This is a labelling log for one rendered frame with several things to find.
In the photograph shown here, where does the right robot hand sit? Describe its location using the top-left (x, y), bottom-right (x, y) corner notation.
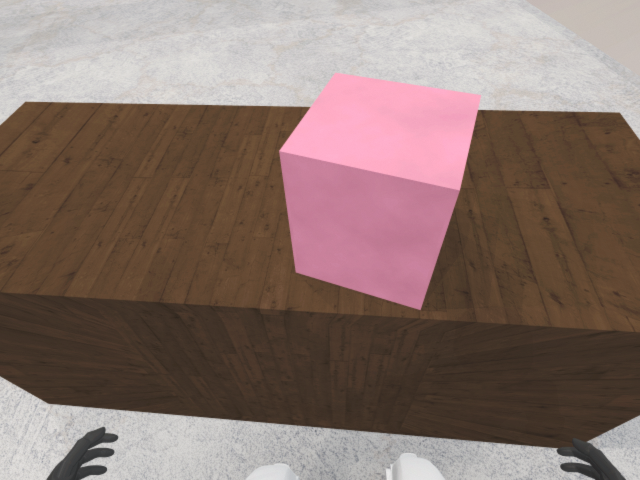
top-left (557, 438), bottom-right (626, 480)

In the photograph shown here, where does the left robot hand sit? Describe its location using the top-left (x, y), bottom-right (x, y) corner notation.
top-left (46, 427), bottom-right (118, 480)

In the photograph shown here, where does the pedestal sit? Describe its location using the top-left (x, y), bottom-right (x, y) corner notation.
top-left (0, 102), bottom-right (640, 448)

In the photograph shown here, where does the carton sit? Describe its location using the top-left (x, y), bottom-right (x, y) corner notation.
top-left (279, 73), bottom-right (481, 310)

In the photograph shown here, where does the robot right thigh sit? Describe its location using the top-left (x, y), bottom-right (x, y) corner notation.
top-left (385, 457), bottom-right (445, 480)

